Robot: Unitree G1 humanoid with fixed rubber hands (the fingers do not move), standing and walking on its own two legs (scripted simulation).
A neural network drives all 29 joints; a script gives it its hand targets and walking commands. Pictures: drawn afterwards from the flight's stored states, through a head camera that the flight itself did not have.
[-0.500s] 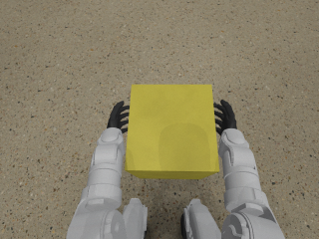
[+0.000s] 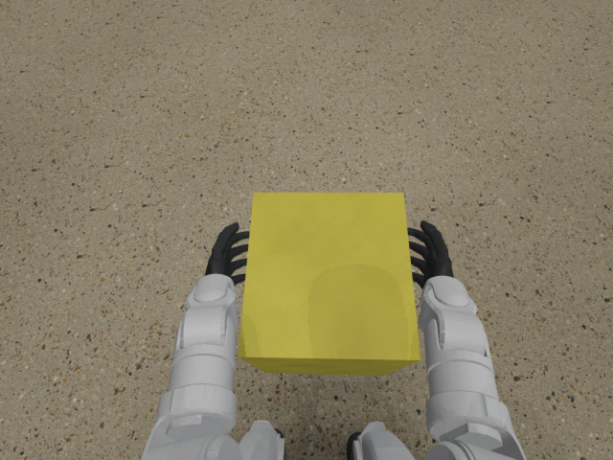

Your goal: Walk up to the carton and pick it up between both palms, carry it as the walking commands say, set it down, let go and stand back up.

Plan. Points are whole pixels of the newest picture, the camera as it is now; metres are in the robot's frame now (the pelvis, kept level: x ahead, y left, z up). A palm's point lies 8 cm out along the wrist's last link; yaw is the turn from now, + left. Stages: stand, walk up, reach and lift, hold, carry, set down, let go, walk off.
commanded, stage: reach and lift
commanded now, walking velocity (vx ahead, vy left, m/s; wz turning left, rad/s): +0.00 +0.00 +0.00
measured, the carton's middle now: (326, 294) +0.37 -0.01 -0.10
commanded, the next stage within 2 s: none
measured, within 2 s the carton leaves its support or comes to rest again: neither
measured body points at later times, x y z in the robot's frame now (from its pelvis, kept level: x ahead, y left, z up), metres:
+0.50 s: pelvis +0.02 +0.00 +0.04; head +0.08 +0.01 +0.49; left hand +0.37 +0.14 +0.03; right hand +0.36 -0.16 +0.04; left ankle +0.06 +0.12 -0.69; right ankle +0.04 -0.13 -0.69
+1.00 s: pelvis +0.03 +0.00 +0.06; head +0.00 +0.01 +0.51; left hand +0.35 +0.14 +0.09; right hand +0.34 -0.16 +0.10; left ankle +0.06 +0.12 -0.69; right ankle +0.04 -0.13 -0.69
